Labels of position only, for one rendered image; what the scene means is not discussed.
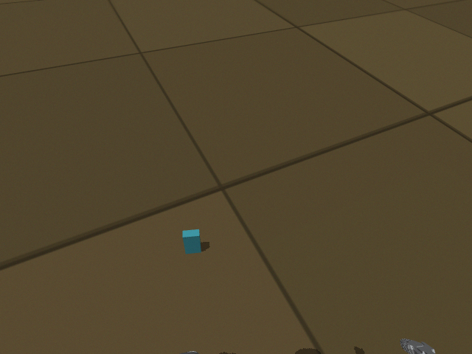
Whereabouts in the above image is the carton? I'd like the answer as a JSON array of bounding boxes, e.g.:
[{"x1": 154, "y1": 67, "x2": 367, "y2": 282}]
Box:
[{"x1": 182, "y1": 229, "x2": 201, "y2": 254}]

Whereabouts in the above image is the right robot hand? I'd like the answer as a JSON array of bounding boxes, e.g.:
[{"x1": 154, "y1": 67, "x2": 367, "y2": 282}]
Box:
[{"x1": 400, "y1": 339, "x2": 436, "y2": 354}]

